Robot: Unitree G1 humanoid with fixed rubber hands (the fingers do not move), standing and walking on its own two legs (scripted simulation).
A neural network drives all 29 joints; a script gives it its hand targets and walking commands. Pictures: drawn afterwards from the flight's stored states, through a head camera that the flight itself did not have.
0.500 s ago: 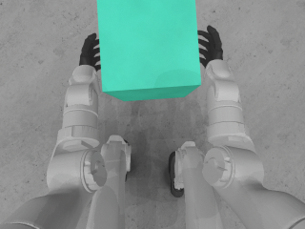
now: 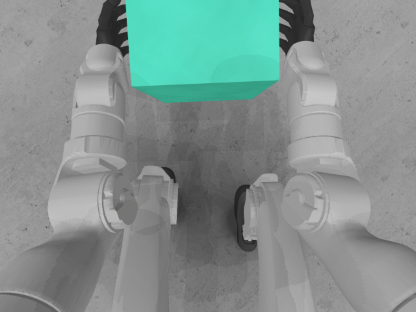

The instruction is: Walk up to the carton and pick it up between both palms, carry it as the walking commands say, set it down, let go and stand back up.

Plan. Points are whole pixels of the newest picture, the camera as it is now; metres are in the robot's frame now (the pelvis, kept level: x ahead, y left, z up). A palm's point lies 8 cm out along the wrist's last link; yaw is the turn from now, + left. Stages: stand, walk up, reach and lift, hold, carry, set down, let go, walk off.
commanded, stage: set down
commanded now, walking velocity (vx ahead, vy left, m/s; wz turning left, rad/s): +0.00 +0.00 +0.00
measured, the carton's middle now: (204, 40) +0.55 +0.05 -0.19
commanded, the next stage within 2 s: none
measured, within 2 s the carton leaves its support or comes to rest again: rests again in 1.54 s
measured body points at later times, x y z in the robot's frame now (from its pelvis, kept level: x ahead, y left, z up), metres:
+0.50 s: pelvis -0.02 +0.00 -0.05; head +0.37 +0.03 +0.15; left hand +0.54 +0.21 -0.24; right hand +0.55 -0.10 -0.24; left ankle +0.12 +0.14 -0.44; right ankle +0.08 -0.13 -0.44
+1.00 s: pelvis -0.02 +0.00 -0.08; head +0.37 +0.03 +0.13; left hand +0.54 +0.21 -0.28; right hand +0.57 -0.09 -0.26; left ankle +0.12 +0.14 -0.44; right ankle +0.08 -0.13 -0.44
